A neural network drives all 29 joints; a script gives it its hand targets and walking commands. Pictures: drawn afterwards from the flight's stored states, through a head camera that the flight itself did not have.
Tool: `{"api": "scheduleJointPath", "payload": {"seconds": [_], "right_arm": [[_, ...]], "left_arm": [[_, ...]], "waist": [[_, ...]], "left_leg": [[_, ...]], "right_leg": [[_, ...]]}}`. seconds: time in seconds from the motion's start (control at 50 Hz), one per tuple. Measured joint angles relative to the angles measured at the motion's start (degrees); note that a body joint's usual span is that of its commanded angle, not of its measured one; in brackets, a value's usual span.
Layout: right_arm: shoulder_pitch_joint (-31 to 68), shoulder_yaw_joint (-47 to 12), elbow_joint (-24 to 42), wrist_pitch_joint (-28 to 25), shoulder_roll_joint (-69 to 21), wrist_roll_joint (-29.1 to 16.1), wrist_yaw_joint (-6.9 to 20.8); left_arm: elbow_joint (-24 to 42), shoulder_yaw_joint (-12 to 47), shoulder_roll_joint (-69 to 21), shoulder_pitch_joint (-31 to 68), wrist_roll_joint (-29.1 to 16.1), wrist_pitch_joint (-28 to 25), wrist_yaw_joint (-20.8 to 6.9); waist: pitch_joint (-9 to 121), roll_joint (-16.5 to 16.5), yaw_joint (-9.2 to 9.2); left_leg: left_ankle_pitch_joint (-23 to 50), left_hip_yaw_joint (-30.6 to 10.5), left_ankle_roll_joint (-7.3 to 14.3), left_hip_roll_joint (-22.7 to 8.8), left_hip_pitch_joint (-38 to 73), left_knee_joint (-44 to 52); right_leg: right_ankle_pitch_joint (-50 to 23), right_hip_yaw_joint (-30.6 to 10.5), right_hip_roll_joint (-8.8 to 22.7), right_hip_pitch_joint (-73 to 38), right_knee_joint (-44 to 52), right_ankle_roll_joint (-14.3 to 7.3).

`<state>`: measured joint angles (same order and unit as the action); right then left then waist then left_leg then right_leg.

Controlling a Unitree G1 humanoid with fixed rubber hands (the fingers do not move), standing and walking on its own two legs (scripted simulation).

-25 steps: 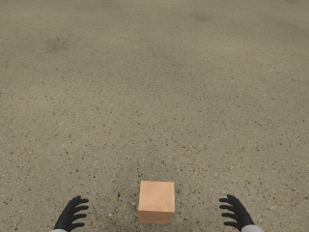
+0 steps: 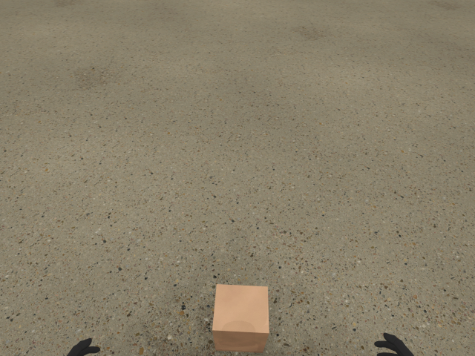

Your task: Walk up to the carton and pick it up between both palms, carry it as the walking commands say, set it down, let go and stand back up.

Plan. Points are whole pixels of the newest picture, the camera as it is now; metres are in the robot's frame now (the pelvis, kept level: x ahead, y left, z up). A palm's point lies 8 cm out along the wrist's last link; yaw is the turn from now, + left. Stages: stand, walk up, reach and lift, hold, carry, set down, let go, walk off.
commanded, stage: stand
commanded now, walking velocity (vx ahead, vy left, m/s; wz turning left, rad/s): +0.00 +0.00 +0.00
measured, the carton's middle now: (240, 320) +0.38 -0.02 -0.64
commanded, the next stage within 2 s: none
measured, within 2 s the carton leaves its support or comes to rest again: neither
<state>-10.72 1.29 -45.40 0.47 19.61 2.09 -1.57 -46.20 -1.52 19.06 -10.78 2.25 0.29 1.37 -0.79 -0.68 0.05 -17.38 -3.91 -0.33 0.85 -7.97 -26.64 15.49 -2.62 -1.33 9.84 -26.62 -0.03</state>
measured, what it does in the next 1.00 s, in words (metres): stands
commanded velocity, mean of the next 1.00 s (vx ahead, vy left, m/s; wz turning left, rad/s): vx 0.00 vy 0.00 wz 0.00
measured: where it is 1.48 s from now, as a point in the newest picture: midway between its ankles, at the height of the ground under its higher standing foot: outside the picture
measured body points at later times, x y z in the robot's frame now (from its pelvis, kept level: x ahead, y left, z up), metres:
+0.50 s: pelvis -0.01 +0.00 +0.00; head -0.01 -0.01 +0.45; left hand +0.10 +0.30 -0.11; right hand +0.10 -0.31 -0.11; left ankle -0.03 +0.13 -0.74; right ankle -0.01 -0.12 -0.74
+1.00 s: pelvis -0.02 -0.01 +0.01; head -0.02 -0.01 +0.46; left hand +0.08 +0.31 -0.11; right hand +0.08 -0.32 -0.11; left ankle -0.03 +0.13 -0.74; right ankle -0.01 -0.12 -0.74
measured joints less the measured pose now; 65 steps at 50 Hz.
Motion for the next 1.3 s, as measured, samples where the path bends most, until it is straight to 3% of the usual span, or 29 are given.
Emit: {"api": "scheduleJointPath", "payload": {"seconds": [0.62,1.3], "right_arm": [[1.06,-1.26,-8.57,-0.56,1.99,-0.73,0.19],[2.72,-1.47,-12.72,-0.77,2.9,-1.1,0.66]], "left_arm": [[-8.66,1.01,2.1,1.8,-0.82,-0.42,-0.35],[-12.79,1.52,3.19,3.77,-1.27,-0.78,-0.66]], "waist": [[-0.74,0.13,-0.08],[-1.03,0.28,-0.23]], "left_leg": [[3.2,0.01,-0.48,-0.48,2.71,4.64],[4.89,-0.08,-0.52,-0.49,2.97,6.61]], "right_leg": [[-2.89,0.28,0.03,-2.51,4.08,-0.32],[-4.49,0.42,0.32,-2.85,6.04,-0.18]]}}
